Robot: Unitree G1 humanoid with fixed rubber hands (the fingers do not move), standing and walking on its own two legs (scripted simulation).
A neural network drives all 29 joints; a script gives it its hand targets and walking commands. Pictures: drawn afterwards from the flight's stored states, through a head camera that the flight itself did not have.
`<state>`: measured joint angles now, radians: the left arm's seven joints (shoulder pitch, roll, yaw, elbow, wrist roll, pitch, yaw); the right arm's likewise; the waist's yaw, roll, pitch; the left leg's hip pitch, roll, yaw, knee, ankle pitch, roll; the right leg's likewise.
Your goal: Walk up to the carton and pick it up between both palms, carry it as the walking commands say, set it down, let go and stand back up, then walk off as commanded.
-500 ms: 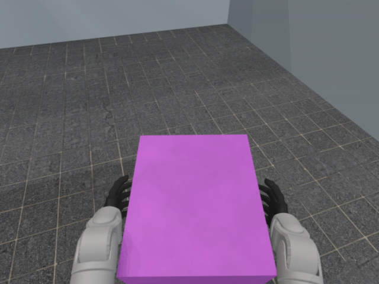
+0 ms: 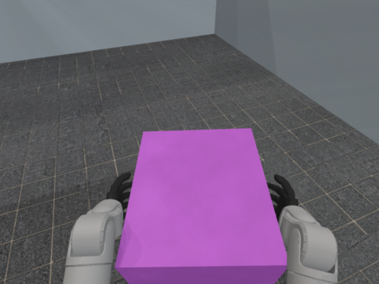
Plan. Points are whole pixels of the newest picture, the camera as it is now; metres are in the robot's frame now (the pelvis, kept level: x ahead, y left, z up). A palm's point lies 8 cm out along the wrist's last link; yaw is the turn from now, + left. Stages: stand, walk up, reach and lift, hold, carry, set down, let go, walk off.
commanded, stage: carry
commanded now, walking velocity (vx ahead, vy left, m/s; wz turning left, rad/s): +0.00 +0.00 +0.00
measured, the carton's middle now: (199, 217) +0.27 -0.01 +0.01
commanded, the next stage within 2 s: none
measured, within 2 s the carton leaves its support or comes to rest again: neither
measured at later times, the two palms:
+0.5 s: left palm (67, 283) +0.11 +0.19 +0.09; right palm (289, 272) +0.13 -0.14 +0.10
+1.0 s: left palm out of the picture +0.03 +0.16 +0.09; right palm out of the picture +0.03 -0.18 +0.10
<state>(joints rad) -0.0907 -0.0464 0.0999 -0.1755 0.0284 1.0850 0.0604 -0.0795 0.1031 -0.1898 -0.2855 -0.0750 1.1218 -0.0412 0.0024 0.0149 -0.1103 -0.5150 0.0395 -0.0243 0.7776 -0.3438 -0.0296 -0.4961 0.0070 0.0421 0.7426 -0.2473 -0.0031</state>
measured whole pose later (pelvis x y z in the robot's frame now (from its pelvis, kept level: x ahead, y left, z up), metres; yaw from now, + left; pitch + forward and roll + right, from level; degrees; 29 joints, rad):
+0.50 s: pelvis -0.13 +0.01 +0.02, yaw -3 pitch +5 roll +0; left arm -0.07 -0.02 0.14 -0.26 0.02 1.19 0.06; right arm -0.15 0.12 -0.16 -0.26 -0.09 1.18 -0.06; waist 0.06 0.00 -0.18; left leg -0.39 0.04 0.13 0.63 -0.32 0.03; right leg -0.37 -0.05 -0.02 0.59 -0.36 0.03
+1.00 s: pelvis -0.22 +0.00 +0.02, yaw -1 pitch +1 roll +0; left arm -0.09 -0.06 0.12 -0.25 0.07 1.22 0.06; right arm -0.14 0.10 -0.19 -0.24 -0.06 1.19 -0.04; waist -0.02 0.00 -0.13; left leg -0.44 0.04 0.09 0.62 -0.33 0.03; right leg -0.43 -0.03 -0.05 0.61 -0.28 -0.01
